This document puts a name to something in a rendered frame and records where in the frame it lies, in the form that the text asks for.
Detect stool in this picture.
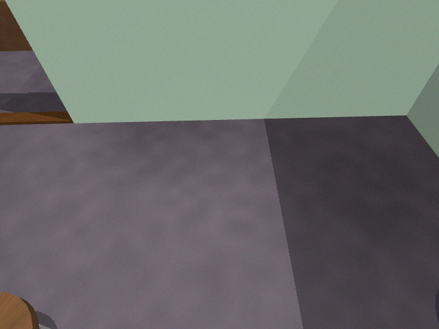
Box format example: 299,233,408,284
0,292,51,329

